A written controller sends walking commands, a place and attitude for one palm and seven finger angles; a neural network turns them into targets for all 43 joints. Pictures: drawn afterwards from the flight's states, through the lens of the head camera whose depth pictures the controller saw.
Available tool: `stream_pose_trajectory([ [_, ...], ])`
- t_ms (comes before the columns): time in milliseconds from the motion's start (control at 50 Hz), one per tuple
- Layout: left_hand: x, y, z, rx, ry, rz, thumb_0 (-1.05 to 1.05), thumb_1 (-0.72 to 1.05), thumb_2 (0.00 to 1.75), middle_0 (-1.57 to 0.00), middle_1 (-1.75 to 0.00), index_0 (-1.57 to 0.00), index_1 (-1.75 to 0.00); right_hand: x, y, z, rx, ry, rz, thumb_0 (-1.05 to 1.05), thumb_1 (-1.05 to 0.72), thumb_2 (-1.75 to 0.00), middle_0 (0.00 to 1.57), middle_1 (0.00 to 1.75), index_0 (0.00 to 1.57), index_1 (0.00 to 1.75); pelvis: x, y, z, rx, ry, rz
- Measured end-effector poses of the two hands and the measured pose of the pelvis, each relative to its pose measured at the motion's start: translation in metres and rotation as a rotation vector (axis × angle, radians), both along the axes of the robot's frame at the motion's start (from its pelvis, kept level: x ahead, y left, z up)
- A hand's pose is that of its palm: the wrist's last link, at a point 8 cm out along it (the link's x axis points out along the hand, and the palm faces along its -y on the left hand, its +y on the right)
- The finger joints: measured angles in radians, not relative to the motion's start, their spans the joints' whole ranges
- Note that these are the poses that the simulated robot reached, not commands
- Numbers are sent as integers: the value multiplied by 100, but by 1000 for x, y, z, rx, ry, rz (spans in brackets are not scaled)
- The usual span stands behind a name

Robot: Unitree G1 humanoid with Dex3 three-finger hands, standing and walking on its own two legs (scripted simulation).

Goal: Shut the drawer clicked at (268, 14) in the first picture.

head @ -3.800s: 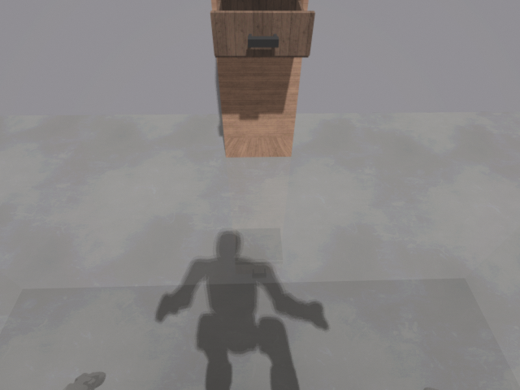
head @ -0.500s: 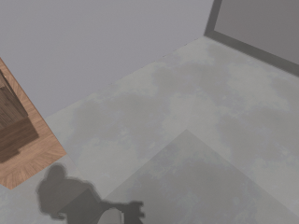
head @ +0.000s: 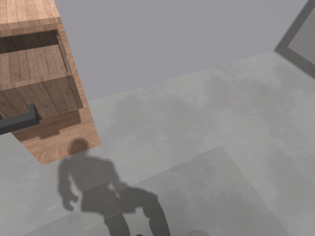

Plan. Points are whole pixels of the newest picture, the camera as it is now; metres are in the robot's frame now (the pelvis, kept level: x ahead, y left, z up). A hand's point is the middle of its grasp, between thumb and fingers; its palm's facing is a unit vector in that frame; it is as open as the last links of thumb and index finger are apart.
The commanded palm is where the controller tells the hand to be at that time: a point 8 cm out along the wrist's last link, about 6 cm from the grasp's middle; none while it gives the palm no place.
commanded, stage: turn to face it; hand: left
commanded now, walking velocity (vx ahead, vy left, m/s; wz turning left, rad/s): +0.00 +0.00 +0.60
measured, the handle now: (15, 117) +0.38 +0.41 +0.04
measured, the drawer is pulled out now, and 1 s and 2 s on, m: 0.30 0.30 0.30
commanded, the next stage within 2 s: take the last steps up to it in 0.64 s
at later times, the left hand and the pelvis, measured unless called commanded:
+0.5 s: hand out of the picture +0.00 +0.15 -0.15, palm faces +0.33 -0.90 -0.29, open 7.4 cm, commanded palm none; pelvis -0.01 -0.06 +0.00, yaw +19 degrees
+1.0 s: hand out of the picture -0.09 +0.19 -0.17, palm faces +0.49 -0.85 -0.22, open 7.4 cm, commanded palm none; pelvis -0.01 +0.00 +0.00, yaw +27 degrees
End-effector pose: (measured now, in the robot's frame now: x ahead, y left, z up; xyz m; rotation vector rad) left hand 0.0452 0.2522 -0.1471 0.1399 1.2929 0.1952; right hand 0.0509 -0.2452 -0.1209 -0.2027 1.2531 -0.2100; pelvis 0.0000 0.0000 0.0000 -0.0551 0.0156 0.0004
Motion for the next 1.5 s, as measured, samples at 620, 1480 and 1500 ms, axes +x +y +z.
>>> stream_pose_trajectory([
  [620,-124,-64,20,53,-6,359,0,90,89,-20,-30,-21,-30,106,-13,-21,45,5,420,1,-91,-90,20,30,20,30,-15,-45,-3,93,-2,394],
  [1480,-71,-68,17,-58,99,523,0,92,89,-20,-30,-20,-30,168,56,-24,88,133,458,1,-91,-90,20,30,20,30,110,14,6,63,-19,508],
  [1500,-72,-71,16,-73,117,533,0,92,89,-20,-30,-20,-30,180,66,-24,93,118,470,1,-91,-90,20,30,20,30,115,19,5,61,-18,509],
])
